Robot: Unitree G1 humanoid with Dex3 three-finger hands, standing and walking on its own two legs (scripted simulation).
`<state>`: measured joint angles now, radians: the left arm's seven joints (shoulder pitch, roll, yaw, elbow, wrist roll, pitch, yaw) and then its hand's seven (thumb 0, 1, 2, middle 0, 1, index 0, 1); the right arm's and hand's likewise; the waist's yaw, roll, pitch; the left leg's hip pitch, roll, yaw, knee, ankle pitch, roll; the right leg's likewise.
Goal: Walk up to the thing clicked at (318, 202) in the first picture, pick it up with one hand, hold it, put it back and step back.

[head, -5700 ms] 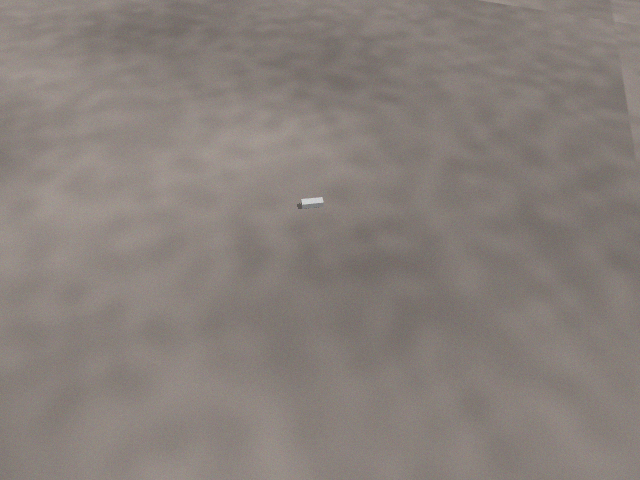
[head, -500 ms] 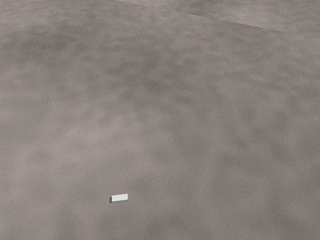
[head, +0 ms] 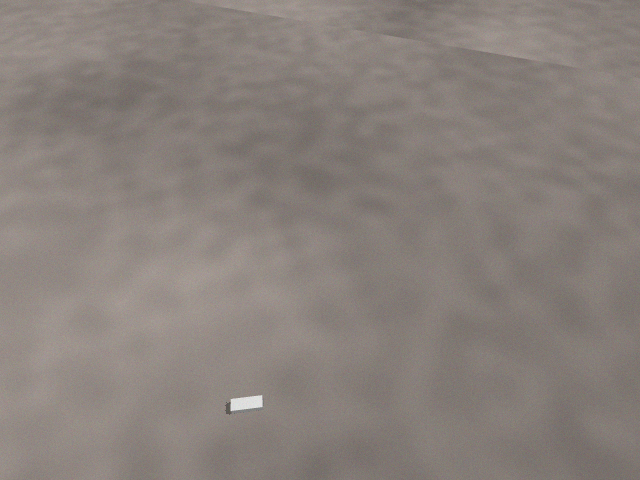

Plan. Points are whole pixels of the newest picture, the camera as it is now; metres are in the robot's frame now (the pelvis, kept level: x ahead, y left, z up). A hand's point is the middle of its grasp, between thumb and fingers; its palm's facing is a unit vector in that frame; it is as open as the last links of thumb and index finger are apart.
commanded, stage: walk up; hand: left
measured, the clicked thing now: (247, 404) +0.45 +0.24 -0.76
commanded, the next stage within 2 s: stand in 1.90 s
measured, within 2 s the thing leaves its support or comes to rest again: neither
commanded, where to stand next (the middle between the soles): +0.07 +0.00 m, yaw +1 degrees
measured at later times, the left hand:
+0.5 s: hand out of the picture +0.15 +0.32 -0.19, palm faces -0.07 -0.94 -0.33, open 7.4 cm
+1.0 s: hand out of the picture +0.08 +0.26 -0.13, palm faces +0.04 -0.90 -0.43, open 7.4 cm
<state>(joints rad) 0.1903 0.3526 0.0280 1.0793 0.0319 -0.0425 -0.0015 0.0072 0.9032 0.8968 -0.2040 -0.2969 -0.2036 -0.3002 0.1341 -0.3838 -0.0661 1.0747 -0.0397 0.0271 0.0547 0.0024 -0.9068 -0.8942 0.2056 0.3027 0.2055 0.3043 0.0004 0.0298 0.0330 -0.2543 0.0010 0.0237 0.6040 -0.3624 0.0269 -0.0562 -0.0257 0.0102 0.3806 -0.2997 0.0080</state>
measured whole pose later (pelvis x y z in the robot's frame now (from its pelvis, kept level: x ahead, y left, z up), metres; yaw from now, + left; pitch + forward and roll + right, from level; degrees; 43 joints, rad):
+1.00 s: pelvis -0.01 -0.01 -0.02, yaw +2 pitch -1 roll +0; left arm 0.24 0.36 0.07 0.78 0.03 -0.04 -0.01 0.01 0.90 0.90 -0.21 -0.30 -0.21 -0.30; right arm 0.30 -0.43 -0.05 0.90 -0.03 0.04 0.02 0.00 -0.91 -0.89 0.21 0.30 0.21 0.30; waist 0.01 0.07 0.08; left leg -0.38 -0.05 -0.10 1.02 -0.50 0.01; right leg -0.33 -0.06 -0.02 0.70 -0.36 -0.02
